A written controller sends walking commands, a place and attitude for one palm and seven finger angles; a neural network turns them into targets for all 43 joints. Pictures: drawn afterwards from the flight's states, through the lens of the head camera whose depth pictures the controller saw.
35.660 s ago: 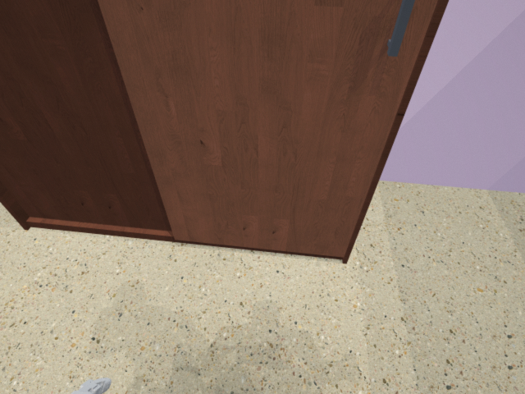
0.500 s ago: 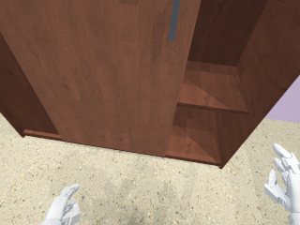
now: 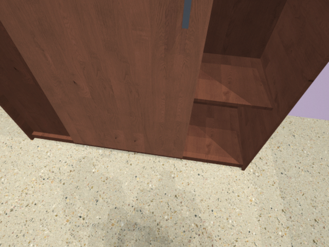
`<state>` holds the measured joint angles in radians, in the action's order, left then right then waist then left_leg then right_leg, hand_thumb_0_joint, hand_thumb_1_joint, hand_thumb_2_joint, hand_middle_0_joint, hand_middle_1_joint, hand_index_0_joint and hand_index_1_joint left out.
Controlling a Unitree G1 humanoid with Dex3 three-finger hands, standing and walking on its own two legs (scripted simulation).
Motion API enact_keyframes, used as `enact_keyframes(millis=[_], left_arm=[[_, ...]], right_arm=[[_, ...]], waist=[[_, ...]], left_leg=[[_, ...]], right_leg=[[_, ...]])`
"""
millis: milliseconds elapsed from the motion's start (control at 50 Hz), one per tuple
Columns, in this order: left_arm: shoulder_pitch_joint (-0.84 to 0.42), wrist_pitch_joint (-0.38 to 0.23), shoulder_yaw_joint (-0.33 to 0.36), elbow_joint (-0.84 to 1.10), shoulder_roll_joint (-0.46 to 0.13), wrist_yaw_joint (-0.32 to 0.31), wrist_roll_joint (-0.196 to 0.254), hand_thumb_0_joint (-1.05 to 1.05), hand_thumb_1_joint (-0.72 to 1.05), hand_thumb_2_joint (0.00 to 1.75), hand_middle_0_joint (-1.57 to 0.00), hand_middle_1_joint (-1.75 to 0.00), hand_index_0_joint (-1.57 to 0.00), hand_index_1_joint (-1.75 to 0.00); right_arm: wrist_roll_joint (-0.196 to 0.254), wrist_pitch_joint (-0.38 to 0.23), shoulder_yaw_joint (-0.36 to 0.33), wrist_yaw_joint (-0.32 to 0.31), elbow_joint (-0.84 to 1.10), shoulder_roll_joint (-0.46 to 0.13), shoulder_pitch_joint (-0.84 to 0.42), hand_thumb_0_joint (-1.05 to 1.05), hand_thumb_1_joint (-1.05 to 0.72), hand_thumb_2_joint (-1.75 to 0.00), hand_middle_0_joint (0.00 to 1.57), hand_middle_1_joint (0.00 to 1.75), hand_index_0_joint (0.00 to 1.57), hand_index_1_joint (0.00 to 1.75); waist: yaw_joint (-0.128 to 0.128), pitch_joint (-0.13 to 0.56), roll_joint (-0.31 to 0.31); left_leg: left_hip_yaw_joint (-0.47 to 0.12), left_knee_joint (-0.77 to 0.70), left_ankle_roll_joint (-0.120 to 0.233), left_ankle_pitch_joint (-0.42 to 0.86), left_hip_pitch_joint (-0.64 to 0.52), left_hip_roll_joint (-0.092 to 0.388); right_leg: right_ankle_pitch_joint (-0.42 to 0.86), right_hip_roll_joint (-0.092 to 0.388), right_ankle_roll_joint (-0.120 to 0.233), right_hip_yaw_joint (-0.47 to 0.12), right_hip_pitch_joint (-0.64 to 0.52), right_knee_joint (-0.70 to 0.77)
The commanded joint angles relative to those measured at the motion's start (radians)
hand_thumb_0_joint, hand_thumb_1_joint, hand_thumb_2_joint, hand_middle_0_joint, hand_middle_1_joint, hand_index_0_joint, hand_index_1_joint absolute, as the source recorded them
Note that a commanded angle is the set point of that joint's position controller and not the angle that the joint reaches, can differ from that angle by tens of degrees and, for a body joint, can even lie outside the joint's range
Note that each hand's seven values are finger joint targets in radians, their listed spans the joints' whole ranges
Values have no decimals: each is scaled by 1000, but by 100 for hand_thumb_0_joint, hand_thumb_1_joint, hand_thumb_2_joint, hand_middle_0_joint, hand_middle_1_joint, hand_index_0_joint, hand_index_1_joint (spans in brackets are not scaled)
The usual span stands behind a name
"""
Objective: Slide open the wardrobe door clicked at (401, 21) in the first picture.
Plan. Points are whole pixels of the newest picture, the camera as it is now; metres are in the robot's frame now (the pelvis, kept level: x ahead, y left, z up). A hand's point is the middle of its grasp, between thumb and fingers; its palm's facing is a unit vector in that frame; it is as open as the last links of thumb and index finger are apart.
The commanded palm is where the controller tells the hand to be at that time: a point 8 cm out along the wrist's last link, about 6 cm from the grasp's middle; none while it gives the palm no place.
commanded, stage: let the arm hang, fingers relaxed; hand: right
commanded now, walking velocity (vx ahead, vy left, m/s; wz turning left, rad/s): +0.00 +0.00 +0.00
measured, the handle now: out of the picture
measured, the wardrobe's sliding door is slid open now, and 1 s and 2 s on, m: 0.41 0.41 0.41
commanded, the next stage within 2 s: look to check the result in 0.52 s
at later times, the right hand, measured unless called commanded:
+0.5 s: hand out of the picture +0.04 -0.18 -0.17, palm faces -0.01 +0.98 -0.19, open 7.4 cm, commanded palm none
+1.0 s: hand out of the picture +0.05 -0.17 -0.17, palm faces -0.01 +0.98 -0.18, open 7.4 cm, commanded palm none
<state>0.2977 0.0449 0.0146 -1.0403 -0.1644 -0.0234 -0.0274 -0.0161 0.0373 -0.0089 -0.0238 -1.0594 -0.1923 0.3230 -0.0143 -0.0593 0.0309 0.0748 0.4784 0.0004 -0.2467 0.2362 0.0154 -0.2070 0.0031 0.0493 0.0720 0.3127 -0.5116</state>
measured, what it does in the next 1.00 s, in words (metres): stands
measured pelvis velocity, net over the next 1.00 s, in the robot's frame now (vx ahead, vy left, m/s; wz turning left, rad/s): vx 0.04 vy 0.00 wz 0.01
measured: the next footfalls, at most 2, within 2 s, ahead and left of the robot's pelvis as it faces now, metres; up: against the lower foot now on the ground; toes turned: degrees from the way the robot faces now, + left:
none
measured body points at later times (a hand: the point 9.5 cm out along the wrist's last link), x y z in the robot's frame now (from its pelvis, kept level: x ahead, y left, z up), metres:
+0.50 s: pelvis +0.02 -0.01 +0.01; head +0.04 -0.01 +0.45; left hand +0.04 +0.22 -0.15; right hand +0.04 -0.23 -0.15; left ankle +0.01 +0.12 -0.74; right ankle +0.04 -0.09 -0.74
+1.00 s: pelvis +0.04 +0.00 +0.01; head +0.06 -0.01 +0.46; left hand +0.05 +0.22 -0.15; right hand +0.05 -0.22 -0.16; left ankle +0.01 +0.12 -0.74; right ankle +0.04 -0.09 -0.74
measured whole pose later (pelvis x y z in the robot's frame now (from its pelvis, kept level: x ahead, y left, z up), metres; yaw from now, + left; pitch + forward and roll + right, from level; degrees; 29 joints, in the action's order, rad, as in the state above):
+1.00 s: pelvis +0.04 +0.00 +0.01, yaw +1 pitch +0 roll +0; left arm 0.21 0.00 0.00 -1.15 -0.16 -0.04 -0.02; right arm -0.01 -0.01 0.01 -0.04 -1.15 -0.15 0.25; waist -0.01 -0.05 -0.01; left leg 0.05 0.38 -0.02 -0.26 0.12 0.03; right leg -0.22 -0.02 0.05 0.09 0.18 -0.40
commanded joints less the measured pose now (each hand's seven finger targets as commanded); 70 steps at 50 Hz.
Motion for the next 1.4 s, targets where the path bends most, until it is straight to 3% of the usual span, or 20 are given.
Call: enact_keyframes(millis=[0, 60, 280, 420, 540, 660, 820, 920, 1080, 1220, 1380], left_arm=[[19, -29, 20, 27, -104, -7, -2, 0, 90, 90, -20, -30, -20, -30], [14, -35, 17, 11, -100, -7, 0, 0, 90, 90, -20, -30, -20, -30], [-12, -48, 14, -29, -85, -10, 1, 0, 90, 90, -20, -30, -20, -30], [-24, -55, 10, -41, -90, -11, 7, 0, 90, 90, -20, -30, -20, -30], [-36, -57, 4, -57, -91, -13, 8, 0, 90, 90, -20, -30, -20, -30], [-46, -54, 0, -70, -91, -14, 8, 0, 90, 90, -20, -30, -20, -30], [-40, -59, 1, -74, -94, -16, 11, 0, 90, 90, -20, -30, -20, -30], [-35, -61, -1, -81, -92, -19, 11, 0, 90, 90, -20, -30, -20, -30], [-34, -59, -2, -88, -88, -19, 10, 0, 90, 90, -20, -30, -20, -30], [-26, -64, -1, -86, -96, -21, 13, 0, 90, 90, -20, -30, -20, -30], [-24, -63, -4, -92, -91, -21, 10, 0, 90, 90, -20, -30, -20, -30]], right_arm=[[-1, -33, -19, -3, 30, -83, -13, 0, -90, -90, 20, 30, 20, 30], [0, -34, -18, -5, 13, -77, -8, 0, -90, -90, 20, 30, 20, 30], [-1, -43, -17, -9, -22, -56, -19, 0, -90, -90, 20, 30, 20, 30], [1, -51, -14, -11, -33, -63, -26, 0, -90, -90, 20, 30, 20, 30], [4, -53, -8, -12, -47, -62, -32, 0, -90, -90, 20, 30, 20, 30], [5, -51, -5, -13, -61, -59, -31, 0, -90, -90, 20, 30, 20, 30], [5, -57, -5, -14, -64, -64, -13, 0, -90, -90, 20, 30, 20, 30], [5, -57, -5, -15, -67, -61, -12, 0, -90, -90, 20, 30, 20, 30], [8, -54, -3, -14, -71, -61, -17, 0, -90, -90, 20, 30, 20, 30], [7, -59, -6, -15, -66, -67, -11, 0, -90, -90, 20, 30, 20, 30], [7, -53, -4, -13, -70, -62, -13, 0, -90, -90, 20, 30, 20, 30]], waist=[[1, 5, -41], [6, 5, -14], [9, 8, -2], [8, 52, -29], [5, 46, -40], [4, 11, -33], [6, 55, -50], [7, 48, -43], [7, 6, -31], [8, 49, -44], [7, 8, -21]], left_leg=[[-110, -123, 43, -139, 48, 65], [-100, -105, 36, -94, 20, 62], [-97, -107, 25, 8, -8, 71], [-98, -121, 22, 83, -41, 83], [-104, -136, 19, 116, -46, 93], [-106, -154, 19, 91, -36, 93], [-104, -156, 20, 159, -70, 98], [-101, -153, 21, 189, -80, 98], [-101, -168, 22, 143, -70, 100], [-100, -160, 23, 199, -99, 101], [-100, -167, 22, 145, -80, 98]], right_leg=[[-170, 103, 9, -158, -3, 177], [-166, 110, 9, -164, 8, 202], [-54, 112, 7, -151, -43, 218], [88, 114, 5, -134, -112, 190], [155, 113, 2, -125, -148, 182], [130, 110, -3, -121, -152, 193], [207, 112, 0, -115, -189, 175], [250, 113, -1, -114, -195, 171], [197, 109, -3, -115, -177, 189], [262, 113, 0, -114, -204, 177], [221, 112, -1, -116, -188, 196]])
